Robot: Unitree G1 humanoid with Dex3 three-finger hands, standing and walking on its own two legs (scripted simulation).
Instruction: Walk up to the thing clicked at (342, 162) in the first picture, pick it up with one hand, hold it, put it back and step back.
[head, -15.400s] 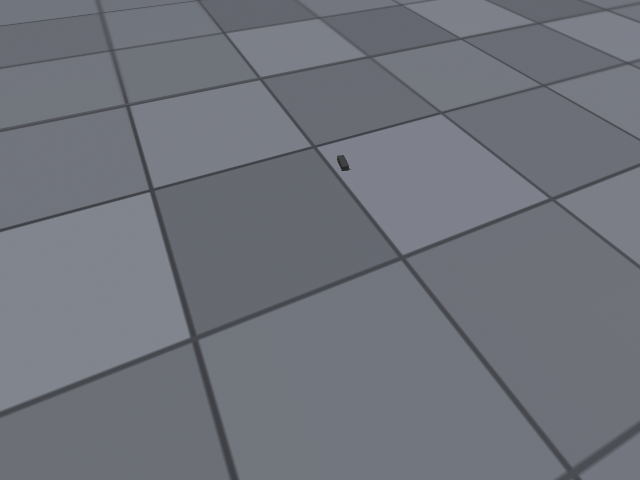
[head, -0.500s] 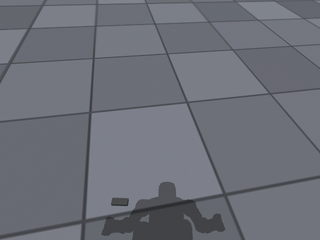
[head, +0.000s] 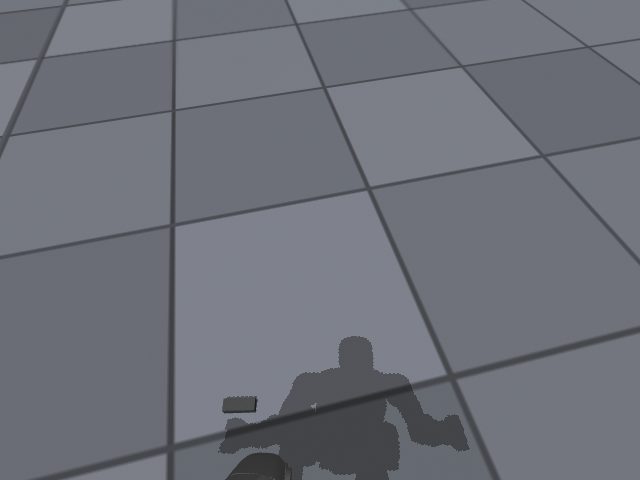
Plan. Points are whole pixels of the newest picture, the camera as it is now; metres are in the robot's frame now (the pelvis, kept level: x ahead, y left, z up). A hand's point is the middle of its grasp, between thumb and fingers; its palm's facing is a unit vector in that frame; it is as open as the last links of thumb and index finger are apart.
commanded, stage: walk up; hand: left
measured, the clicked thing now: (239, 405) +0.40 +0.29 -0.76
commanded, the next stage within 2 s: none
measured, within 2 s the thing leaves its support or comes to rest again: neither
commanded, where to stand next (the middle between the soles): +0.02 +0.03 m, yaw +2 degrees
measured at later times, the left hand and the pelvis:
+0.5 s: hand out of the picture +0.06 +0.30 -0.17, palm faces -0.03 -0.92 -0.40, open 7.3 cm; pelvis -0.06 +0.04 -0.02, yaw -2 degrees
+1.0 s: hand out of the picture -0.08 +0.33 -0.16, palm faces +0.05 -0.94 -0.35, open 7.3 cm; pelvis -0.08 +0.05 -0.01, yaw +3 degrees
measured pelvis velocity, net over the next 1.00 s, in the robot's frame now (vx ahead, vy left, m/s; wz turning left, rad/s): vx -0.08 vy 0.05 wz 0.05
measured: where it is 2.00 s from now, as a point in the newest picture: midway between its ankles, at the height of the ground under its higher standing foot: outside the picture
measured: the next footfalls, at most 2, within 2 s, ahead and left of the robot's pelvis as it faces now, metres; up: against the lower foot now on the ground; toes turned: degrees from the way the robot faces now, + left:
left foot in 0.22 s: +0.14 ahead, +0.13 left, +0.00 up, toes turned -2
right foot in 0.56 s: -0.08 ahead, -0.07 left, +0.00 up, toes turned -2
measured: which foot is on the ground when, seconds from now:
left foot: up 0.00-0.20, down 0.22-0.60, up 0.62-0.94, down 0.96-1.00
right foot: down 0.00-0.26, up 0.28-0.54, down 0.56-1.00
